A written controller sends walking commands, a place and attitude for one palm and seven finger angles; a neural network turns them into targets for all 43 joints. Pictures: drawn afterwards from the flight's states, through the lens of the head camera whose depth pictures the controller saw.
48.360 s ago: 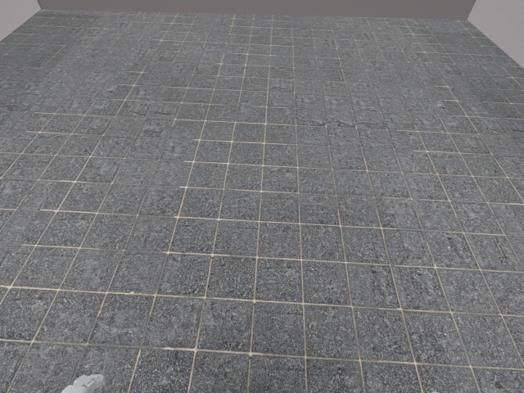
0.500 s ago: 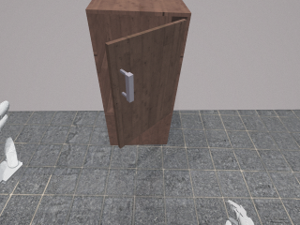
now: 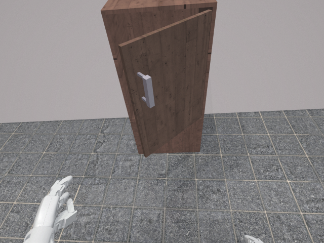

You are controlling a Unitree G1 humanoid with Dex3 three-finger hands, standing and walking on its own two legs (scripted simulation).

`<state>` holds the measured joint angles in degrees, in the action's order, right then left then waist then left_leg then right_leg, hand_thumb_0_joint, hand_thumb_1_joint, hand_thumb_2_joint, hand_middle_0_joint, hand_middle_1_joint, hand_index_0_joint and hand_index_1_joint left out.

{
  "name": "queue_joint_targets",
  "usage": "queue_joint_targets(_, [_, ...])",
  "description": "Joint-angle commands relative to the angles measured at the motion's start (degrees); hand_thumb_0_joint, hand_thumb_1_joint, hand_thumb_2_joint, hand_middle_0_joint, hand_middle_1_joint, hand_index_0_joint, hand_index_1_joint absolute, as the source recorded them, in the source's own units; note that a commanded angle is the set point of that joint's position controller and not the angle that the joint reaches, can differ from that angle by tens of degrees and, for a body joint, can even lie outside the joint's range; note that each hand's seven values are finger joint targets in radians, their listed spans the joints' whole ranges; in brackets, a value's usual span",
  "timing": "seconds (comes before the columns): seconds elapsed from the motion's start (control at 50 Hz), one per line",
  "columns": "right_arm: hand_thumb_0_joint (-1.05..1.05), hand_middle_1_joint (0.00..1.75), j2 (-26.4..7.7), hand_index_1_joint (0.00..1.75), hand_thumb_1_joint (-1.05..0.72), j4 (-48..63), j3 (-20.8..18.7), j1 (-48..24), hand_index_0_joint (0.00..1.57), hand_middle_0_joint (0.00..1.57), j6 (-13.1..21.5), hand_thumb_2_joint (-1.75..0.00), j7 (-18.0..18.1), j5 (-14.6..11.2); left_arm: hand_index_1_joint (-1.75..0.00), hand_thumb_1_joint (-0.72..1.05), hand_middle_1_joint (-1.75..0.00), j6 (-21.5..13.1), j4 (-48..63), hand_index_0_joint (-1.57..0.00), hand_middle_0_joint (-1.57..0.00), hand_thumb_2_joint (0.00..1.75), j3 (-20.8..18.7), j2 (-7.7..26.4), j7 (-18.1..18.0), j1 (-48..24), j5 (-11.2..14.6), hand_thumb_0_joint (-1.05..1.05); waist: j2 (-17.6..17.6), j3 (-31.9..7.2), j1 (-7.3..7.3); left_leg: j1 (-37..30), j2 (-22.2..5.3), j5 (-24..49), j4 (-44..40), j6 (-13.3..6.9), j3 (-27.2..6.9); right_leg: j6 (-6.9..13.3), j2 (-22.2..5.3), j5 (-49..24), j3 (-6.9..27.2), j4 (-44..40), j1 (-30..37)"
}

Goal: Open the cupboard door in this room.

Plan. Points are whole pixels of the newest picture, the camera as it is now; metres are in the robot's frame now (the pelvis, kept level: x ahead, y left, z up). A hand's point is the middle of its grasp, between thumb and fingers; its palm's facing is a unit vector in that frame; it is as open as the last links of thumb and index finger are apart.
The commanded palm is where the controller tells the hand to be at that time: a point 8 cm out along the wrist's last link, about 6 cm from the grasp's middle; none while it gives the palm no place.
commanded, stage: let the arm hang, fingers relaxed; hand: left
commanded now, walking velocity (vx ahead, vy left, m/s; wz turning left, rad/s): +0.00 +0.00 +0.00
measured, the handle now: (145, 89) +0.61 +0.09 +0.06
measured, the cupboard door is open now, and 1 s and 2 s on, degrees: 41 41 41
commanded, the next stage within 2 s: look to check the result in 0.96 s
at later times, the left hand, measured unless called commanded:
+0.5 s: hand out of the picture -0.03 +0.19 -0.15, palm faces +0.04 -0.97 -0.23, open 7.3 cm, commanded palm none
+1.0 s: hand out of the picture -0.03 +0.17 -0.16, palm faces +0.06 -0.98 -0.17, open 7.4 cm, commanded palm none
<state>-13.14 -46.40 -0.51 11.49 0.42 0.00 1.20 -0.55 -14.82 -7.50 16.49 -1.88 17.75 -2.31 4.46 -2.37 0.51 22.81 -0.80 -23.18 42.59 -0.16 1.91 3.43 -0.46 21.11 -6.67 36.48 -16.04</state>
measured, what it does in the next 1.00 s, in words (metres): stands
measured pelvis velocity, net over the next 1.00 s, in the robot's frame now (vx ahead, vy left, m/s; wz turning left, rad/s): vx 0.00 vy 0.01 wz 0.00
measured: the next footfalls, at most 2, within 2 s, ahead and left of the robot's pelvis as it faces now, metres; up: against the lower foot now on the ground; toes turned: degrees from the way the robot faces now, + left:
none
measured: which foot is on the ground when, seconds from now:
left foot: down 0.00-1.00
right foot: down 0.00-1.00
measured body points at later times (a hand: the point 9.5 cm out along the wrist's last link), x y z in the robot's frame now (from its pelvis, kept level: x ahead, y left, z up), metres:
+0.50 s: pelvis +0.01 +0.01 +0.02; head +0.02 -0.01 +0.47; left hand -0.03 +0.24 -0.13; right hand +0.00 -0.21 -0.15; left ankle +0.02 +0.13 -0.73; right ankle -0.01 -0.08 -0.73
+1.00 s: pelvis +0.00 +0.01 +0.02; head +0.00 +0.00 +0.47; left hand -0.03 +0.22 -0.14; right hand -0.04 -0.19 -0.15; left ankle +0.02 +0.13 -0.73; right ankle -0.01 -0.08 -0.73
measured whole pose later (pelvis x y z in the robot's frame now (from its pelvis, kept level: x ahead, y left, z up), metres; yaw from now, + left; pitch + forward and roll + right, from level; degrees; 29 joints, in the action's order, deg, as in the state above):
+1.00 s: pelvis +0.00 +0.01 +0.02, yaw +0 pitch -2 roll +0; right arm -6.4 -66.2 0.2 18.5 -0.9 2.4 1.2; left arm -0.3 -66.6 -0.7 6.2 -2.0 17.7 -0.5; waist 0.8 2.2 0.5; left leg 11.1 -0.8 -11.2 24.4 -0.3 2.4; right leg 2.1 -0.2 14.5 -7.0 23.9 -7.4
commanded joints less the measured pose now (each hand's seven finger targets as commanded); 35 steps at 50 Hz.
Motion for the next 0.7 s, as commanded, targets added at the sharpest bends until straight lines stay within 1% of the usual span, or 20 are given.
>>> queue_joint_targets(0.0, [0.00,0.30,-3.56,0.30,-0.90,4.06,-2.18,-1.30,0.20,0.20,-0.84,-0.90,0.23,0.80,-0.30,0.90,-0.30,0.29,-14.92,-0.20,-0.20,0.90,2.19,3.99,0.66,0.59,-0.04,0.00,-19.20,3.65,-0.62,2.41,0.32,-2.54,-1.22,-0.06,0.89,5.69,-13.22,-47.06,10.82,-8.99,9.52])
queue_joint_targets(0.02, [0.00,0.30,-3.24,0.30,-0.90,2.39,-2.02,0.01,0.20,0.20,-1.03,-0.90,0.33,0.66,-0.30,0.90,-0.30,0.28,-18.59,-0.20,-0.20,0.90,2.63,4.48,0.45,-0.39,0.28,0.00,-16.03,2.67,-0.10,-0.76,-0.01,1.60,-4.97,0.08,0.98,4.45,-12.71,-46.57,10.02,-8.45,9.83])
queue_joint_targets(0.04, [0.00,0.30,-2.83,0.30,-0.90,0.36,-1.71,1.80,0.20,0.20,-0.97,-0.90,0.59,0.71,-0.30,0.90,-0.30,0.19,-21.98,-0.20,-0.20,0.90,3.05,4.09,0.38,-1.32,0.75,0.00,-11.31,1.61,0.57,-5.67,-0.96,9.95,-9.97,-0.28,-0.14,2.72,-11.52,-43.37,9.49,-7.66,8.68])
queue_joint_targets(0.06, [0.00,0.30,-3.46,0.30,-0.90,-1.57,-1.35,3.12,0.20,0.20,-0.64,-0.90,0.83,0.84,-0.30,0.90,-0.30,0.20,-25.07,-0.20,-0.20,0.90,3.67,3.24,0.42,-1.93,1.19,0.00,-6.26,-0.29,0.96,-11.45,-3.42,24.83,-13.99,-1.14,-3.11,0.23,-9.39,-35.84,7.83,-6.54,6.16])
queue_joint_targets(0.08, [0.00,0.30,-4.42,0.30,-0.90,-3.19,-0.87,2.59,0.20,0.20,-0.30,-0.90,1.11,1.07,-0.30,0.90,-0.30,0.31,-27.81,-0.20,-0.20,0.90,4.34,1.61,0.38,-1.27,1.42,0.00,-0.48,-0.77,-0.32,-13.41,-6.23,32.12,-14.09,-2.15,-5.60,-1.55,-6.94,-25.76,6.94,-7.85,4.95])
queue_joint_targets(0.1, [0.00,0.30,-4.22,0.30,-0.90,-4.93,-0.58,1.71,0.20,0.20,-0.33,-0.90,1.27,0.74,-0.30,0.90,-0.30,0.53,-31.19,-0.20,-0.20,0.90,4.64,0.95,0.25,-0.93,1.49,0.00,4.48,-0.51,-0.60,-12.22,-6.78,29.54,-15.11,-2.73,-6.15,-1.99,-5.70,-17.03,6.59,-10.53,5.69])
queue_joint_targets(0.12, [0.00,0.30,-3.91,0.30,-0.90,-6.02,-0.27,0.95,0.20,0.20,-0.46,-0.90,1.62,0.39,-0.30,0.90,-0.30,0.65,-34.07,-0.20,-0.20,0.90,4.65,1.41,0.40,-1.50,1.63,0.00,6.46,2.01,-0.68,-10.24,-6.46,27.13,-16.00,-2.53,-6.22,-1.92,-5.38,-15.02,7.03,-12.21,6.33])
queue_joint_targets(0.14, [0.00,0.30,-2.36,0.30,-0.90,-6.92,-0.43,1.41,0.20,0.20,-0.61,-0.90,1.96,0.73,-0.30,0.90,-0.30,0.55,-35.66,-0.20,-0.20,0.90,3.77,-0.84,0.38,-0.54,1.55,0.00,8.66,2.04,-0.81,-9.24,-6.19,23.41,-16.95,-2.35,-5.97,-1.28,-5.76,-14.72,6.87,-13.83,7.72])
queue_joint_targets(0.18, [0.00,0.30,-1.94,0.30,-0.90,-8.88,-0.24,2.28,0.20,0.20,-0.72,-0.90,2.18,0.47,-0.30,0.90,-0.30,0.34,-39.60,-0.20,-0.20,0.90,4.45,-0.25,0.63,-0.47,1.87,0.00,8.11,1.83,-0.67,-9.89,-5.60,21.29,-17.90,-1.75,-5.18,-0.62,-6.15,-16.42,7.06,-15.31,8.98])
queue_joint_targets(0.2, [0.00,0.30,-1.85,0.30,-0.90,-9.91,-0.19,3.20,0.20,0.20,-0.68,-0.90,2.21,0.31,-0.30,0.90,-0.30,0.12,-41.14,-0.20,-0.20,0.90,4.74,0.03,0.67,-0.43,1.90,0.00,5.97,1.00,-0.42,-10.68,-5.44,21.01,-18.18,-1.59,-4.91,-0.40,-6.42,-17.45,7.21,-15.94,9.78])
queue_joint_targets(0.22, [0.00,0.30,-1.94,0.30,-0.90,-10.70,-0.31,4.20,0.20,0.20,-0.69,-0.90,2.31,0.11,-0.30,0.90,-0.30,-0.05,-42.28,-0.20,-0.20,0.90,4.79,0.02,0.64,-0.49,1.86,0.00,1.94,0.25,-0.25,-11.94,-5.55,21.54,-17.95,-1.45,-4.53,-0.45,-6.53,-18.70,6.66,-16.43,10.21])
queue_joint_targets(0.24, [0.00,0.30,-2.20,0.30,-0.90,-11.68,-0.35,5.23,0.20,0.20,-0.65,-0.90,2.34,0.01,-0.30,0.90,-0.30,-0.13,-43.57,-0.20,-0.20,0.90,5.12,0.00,0.66,-0.61,1.91,0.00,-0.37,-0.41,0.07,-12.69,-5.62,21.62,-18.32,-1.44,-4.43,-0.44,-6.78,-19.15,6.30,-16.73,10.56])
queue_joint_targets(0.34, [0.00,0.30,-1.72,0.30,-0.90,-15.04,-0.12,6.69,0.20,0.20,-0.58,-0.90,2.51,-0.14,-0.30,0.90,-0.30,-0.21,-48.05,-0.20,-0.20,0.90,5.80,-1.02,0.45,0.48,1.96,0.00,-3.95,3.66,0.06,-13.18,-5.56,21.38,-20.55,-1.51,-3.97,-0.65,-6.60,-17.79,5.62,-18.07,8.66])
queue_joint_targets(0.42, [0.00,0.30,-0.95,0.30,-0.90,-16.66,0.09,7.24,0.20,0.20,-0.56,-0.90,2.51,-0.21,-0.30,0.90,-0.30,-0.23,-49.80,-0.20,-0.20,0.90,6.06,-1.97,0.14,1.88,2.03,0.00,-5.35,5.53,-0.23,-13.27,-5.38,19.60,-21.74,-1.64,-3.84,-0.77,-6.39,-14.07,5.66,-19.02,7.35])
queue_joint_targets(0.48, [0.00,0.30,-0.03,0.30,-0.90,-17.70,0.20,7.61,0.20,0.20,-0.53,-0.90,2.42,-0.05,-0.30,0.90,-0.30,-0.18,-50.52,-0.20,-0.20,0.90,6.13,-2.61,0.00,2.37,2.03,0.00,-5.55,7.05,-0.21,-12.69,-5.13,18.35,-22.40,-1.66,-3.86,-0.84,-6.42,-12.03,5.94,-19.25,6.40])
queue_joint_targets(0.5, [0.00,0.30,0.01,0.30,-0.90,-17.97,0.23,7.98,0.20,0.20,-0.52,-0.90,2.44,-0.04,-0.30,0.90,-0.30,-0.21,-50.60,-0.20,-0.20,0.90,6.15,-2.72,-0.06,2.54,2.05,0.00,-6.89,6.66,-0.14,-12.78,-5.11,18.22,-22.42,-1.68,-4.00,-0.88,-6.37,-11.80,5.98,-19.24,6.61])
queue_joint_targets(0.52, [0.00,0.30,0.06,0.30,-0.90,-18.16,0.19,7.99,0.20,0.20,-0.52,-0.90,2.39,-0.12,-0.30,0.90,-0.30,-0.28,-50.66,-0.20,-0.20,0.90,6.07,-2.81,-0.13,2.85,1.99,0.00,-6.95,6.77,-0.27,-12.91,-5.05,18.23,-22.37,-1.66,-3.75,-0.96,-6.42,-11.39,5.70,-19.41,6.33])
queue_joint_targets(0.56, [0.00,0.30,0.74,0.30,-0.90,-18.66,0.22,8.37,0.20,0.20,-0.57,-0.90,2.34,0.06,-0.30,0.90,-0.30,-0.23,-50.83,-0.20,-0.20,0.90,6.08,-3.28,-0.23,2.83,2.01,0.00,-6.28,7.72,-0.15,-12.27,-4.78,16.91,-22.58,-1.59,-3.76,-0.91,-6.47,-9.68,6.11,-19.59,5.73])
queue_joint_targets(0.58, [0.00,0.30,0.96,0.30,-0.90,-18.81,0.24,8.41,0.20,0.20,-0.56,-0.90,2.32,0.13,-0.30,0.90,-0.30,-0.23,-50.88,-0.20,-0.20,0.90,6.08,-3.50,-0.26,3.07,2.01,0.00,-5.21,8.28,-0.20,-12.07,-4.68,16.48,-22.72,-1.55,-3.59,-0.85,-6.56,-9.29,6.15,-19.67,5.32])
queue_joint_targets(0.68, [0.00,0.30,1.86,0.30,-0.90,-19.19,0.30,9.34,0.20,0.20,-0.49,-0.90,2.35,0.21,-0.30,0.90,-0.30,-0.20,-50.86,-0.20,-0.20,0.90,5.82,-3.94,-0.32,3.24,2.01,0.00,-3.73,9.14,-0.17,-10.65,-4.36,14.91,-22.92,-1.39,-3.56,-0.76,-6.36,-7.81,6.28,-19.52,5.00])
